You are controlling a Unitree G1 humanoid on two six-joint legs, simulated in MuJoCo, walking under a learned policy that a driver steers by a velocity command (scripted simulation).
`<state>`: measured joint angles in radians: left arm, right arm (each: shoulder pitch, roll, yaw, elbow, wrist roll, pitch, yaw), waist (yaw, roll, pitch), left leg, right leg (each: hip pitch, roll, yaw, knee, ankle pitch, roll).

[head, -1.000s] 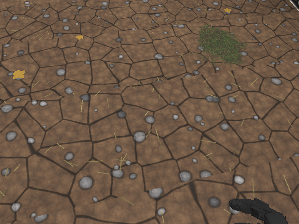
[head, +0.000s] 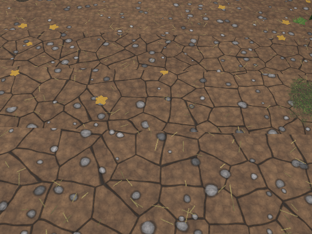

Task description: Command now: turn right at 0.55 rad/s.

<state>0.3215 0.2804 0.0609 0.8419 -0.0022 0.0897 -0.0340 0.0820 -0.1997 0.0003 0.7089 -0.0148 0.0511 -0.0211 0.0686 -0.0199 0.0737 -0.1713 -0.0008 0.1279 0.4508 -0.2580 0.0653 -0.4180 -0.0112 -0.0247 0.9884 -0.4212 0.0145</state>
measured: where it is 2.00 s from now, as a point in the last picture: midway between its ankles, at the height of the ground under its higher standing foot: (154, 163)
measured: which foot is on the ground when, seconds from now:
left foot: down 0.00-0.24, up 0.26-1.00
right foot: up 0.00-0.22, down 0.24-1.00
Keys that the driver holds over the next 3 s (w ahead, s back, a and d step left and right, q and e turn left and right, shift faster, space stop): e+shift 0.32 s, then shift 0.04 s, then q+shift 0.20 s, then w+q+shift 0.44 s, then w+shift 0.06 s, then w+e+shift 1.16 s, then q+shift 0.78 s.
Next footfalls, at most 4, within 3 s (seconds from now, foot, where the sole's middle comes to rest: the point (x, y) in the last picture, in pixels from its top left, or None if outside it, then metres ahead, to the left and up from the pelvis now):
0.24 right None -0.01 -0.11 -0.78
1.10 left None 0.28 0.11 -0.78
1.60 right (161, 199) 0.71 0.02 -0.96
1.90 left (146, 137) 1.09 0.13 -0.96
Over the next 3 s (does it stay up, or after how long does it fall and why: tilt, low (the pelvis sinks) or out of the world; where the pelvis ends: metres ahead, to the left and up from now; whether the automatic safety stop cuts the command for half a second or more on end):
stays up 1.47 -0.33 -0.37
